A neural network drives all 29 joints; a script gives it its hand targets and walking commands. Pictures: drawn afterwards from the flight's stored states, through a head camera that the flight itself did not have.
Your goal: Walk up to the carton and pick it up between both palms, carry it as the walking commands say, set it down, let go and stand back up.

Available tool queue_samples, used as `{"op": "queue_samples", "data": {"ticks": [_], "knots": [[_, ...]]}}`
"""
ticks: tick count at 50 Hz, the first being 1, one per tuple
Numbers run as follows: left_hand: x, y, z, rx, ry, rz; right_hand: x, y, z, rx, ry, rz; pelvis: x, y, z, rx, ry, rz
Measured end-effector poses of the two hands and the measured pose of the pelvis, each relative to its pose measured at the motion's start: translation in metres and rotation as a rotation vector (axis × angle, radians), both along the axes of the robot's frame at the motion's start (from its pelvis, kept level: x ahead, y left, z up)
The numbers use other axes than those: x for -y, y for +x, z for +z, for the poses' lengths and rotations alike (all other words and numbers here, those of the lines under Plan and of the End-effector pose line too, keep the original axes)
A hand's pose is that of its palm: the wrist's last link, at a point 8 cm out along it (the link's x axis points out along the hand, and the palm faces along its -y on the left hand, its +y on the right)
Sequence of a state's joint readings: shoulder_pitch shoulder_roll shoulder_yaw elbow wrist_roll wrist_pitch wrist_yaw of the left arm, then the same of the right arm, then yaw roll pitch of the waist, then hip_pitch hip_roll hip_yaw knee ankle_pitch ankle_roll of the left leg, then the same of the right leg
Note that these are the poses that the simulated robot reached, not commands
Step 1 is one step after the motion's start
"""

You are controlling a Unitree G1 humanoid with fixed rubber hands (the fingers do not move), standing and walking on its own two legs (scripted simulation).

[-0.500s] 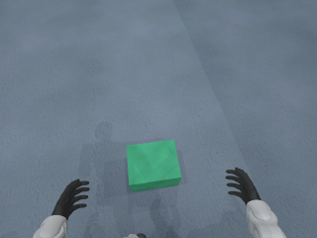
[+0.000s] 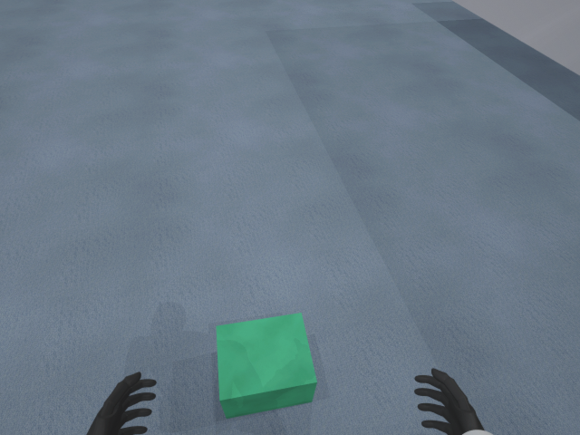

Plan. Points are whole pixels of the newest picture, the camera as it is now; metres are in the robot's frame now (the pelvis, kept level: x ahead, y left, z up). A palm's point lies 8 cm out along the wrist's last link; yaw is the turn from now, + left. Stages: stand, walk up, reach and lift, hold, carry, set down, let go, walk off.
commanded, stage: let go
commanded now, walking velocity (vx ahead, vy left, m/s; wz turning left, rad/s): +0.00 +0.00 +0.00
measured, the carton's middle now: (264, 364) +0.47 +0.05 -0.68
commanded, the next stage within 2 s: stand in 0.18 s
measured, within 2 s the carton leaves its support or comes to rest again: neither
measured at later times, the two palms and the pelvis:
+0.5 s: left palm out of the picture +0.13 +0.28 -0.11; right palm out of the picture +0.12 -0.24 -0.10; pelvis +0.04 +0.02 -0.01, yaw +2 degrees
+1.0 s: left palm out of the picture +0.06 +0.29 -0.14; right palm out of the picture +0.11 -0.23 -0.12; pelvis +0.05 +0.03 -0.01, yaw +4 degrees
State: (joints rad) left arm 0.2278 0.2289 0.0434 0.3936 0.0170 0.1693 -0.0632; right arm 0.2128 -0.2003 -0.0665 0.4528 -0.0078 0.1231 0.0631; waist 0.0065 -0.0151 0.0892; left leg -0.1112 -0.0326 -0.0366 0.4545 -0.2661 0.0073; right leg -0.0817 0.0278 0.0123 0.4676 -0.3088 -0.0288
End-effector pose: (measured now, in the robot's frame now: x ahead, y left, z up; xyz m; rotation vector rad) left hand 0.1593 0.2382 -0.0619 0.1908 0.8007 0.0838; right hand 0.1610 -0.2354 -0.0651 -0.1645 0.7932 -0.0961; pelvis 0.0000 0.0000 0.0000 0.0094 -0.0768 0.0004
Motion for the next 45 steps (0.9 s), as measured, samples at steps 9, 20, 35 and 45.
{"op": "queue_samples", "data": {"ticks": [9,20,35,45], "knots": [[-0.006,0.0,-0.002,-0.026,0.02,0.01,0.001,-0.01,-0.001,0.012,-0.008,-0.046,-0.008,-0.002,-0.002,0.005,-0.006,-0.01],[-0.033,-0.021,-0.034,-0.052,0.087,0.022,0.01,-0.048,-0.031,-0.179,-0.131,-0.001,-0.014,0.023,-0.004,-0.128,-0.005,0.024],[-0.049,-0.048,-0.058,-0.215,0.093,0.116,-0.008,-0.021,-0.05,-0.233,-0.111,0.018,-0.022,0.051,-0.01,-0.145,-0.012,0.049],[-0.054,-0.083,-0.07,-0.341,0.087,0.156,-0.008,-0.038,-0.056,-0.32,-0.128,0.009,-0.025,0.05,-0.01,-0.123,-0.018,0.061]]}}
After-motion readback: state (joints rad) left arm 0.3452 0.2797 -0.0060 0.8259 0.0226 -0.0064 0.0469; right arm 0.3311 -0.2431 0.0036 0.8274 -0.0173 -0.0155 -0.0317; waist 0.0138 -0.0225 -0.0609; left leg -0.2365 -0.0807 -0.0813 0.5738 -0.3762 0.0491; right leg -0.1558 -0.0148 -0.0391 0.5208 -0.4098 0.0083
